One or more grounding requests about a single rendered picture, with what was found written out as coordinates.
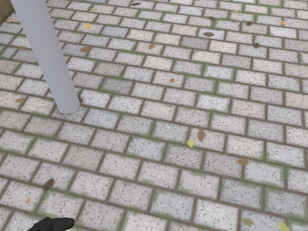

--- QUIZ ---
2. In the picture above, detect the robot left hand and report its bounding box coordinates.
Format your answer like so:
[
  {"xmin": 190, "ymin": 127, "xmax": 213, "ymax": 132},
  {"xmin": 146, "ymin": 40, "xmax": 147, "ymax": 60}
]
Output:
[{"xmin": 27, "ymin": 217, "xmax": 75, "ymax": 231}]

